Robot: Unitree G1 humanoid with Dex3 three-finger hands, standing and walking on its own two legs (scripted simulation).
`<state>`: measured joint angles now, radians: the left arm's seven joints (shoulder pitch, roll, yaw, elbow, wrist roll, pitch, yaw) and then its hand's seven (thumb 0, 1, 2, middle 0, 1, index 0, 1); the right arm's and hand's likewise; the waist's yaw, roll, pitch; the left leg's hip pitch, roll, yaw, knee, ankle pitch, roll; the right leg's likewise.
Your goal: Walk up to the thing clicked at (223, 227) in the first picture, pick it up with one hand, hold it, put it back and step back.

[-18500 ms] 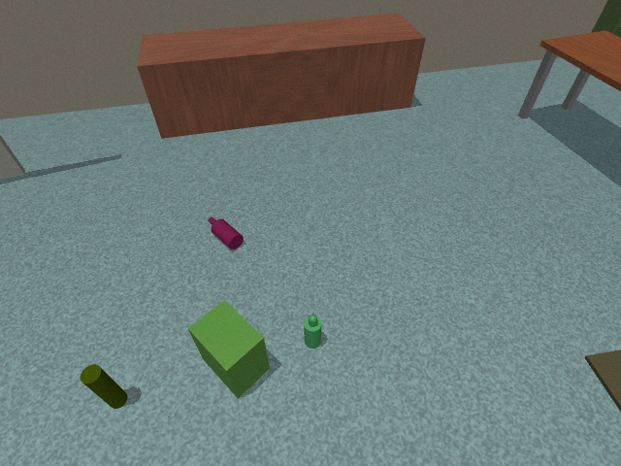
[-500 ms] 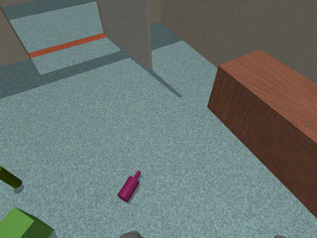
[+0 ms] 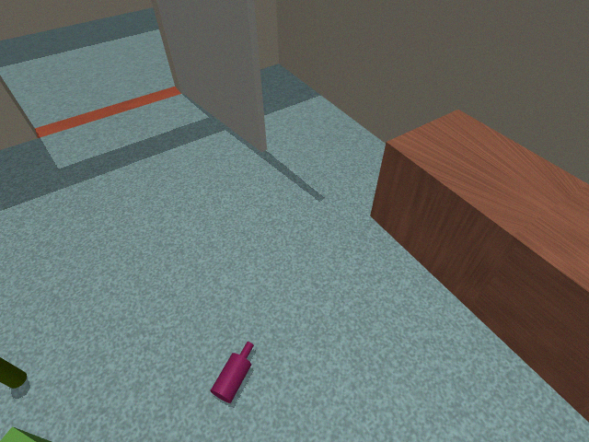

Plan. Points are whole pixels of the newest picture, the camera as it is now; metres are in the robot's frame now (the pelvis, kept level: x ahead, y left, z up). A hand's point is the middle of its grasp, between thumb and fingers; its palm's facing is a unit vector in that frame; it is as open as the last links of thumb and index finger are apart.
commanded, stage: walk up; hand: left
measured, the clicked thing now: (236, 369) +0.48 +0.23 -0.73
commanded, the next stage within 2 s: none
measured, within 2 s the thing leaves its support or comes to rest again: neither
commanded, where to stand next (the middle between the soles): +0.08 +0.00 m, yaw +0 degrees
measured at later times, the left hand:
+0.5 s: hand out of the picture +0.10 +0.25 -0.15, palm faces -0.04 -0.95 -0.32, open 7.4 cm
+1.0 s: hand out of the picture +0.09 +0.27 -0.15, palm faces +0.00 -0.93 -0.37, open 7.4 cm
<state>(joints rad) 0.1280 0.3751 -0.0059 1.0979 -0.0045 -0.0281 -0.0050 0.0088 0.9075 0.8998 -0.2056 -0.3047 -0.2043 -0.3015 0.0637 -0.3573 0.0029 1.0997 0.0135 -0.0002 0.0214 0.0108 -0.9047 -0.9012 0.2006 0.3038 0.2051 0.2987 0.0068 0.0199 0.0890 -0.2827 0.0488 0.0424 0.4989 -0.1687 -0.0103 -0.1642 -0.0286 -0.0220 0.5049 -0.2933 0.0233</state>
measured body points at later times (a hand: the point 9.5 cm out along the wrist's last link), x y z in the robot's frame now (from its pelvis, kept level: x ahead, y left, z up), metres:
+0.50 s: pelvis +0.01 +0.00 +0.01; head +0.02 +0.01 +0.46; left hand +0.10 +0.30 -0.12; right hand +0.09 -0.30 -0.12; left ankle +0.06 +0.13 -0.74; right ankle -0.01 -0.13 -0.74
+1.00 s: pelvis +0.00 +0.00 +0.00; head +0.04 +0.01 +0.45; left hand +0.09 +0.32 -0.13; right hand +0.11 -0.30 -0.12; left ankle +0.06 +0.13 -0.74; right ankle -0.01 -0.13 -0.73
